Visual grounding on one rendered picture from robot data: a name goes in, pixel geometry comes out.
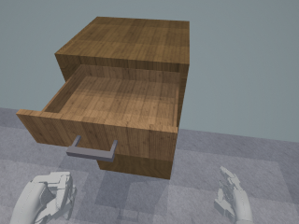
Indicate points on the handle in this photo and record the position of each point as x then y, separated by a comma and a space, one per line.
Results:
90, 153

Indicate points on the drawer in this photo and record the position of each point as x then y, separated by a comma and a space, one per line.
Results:
137, 107

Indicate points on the cabinet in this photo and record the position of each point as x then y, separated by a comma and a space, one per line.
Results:
145, 44

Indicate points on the left robot hand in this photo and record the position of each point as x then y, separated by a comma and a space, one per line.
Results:
53, 191

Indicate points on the right robot hand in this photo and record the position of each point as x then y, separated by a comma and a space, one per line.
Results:
237, 206

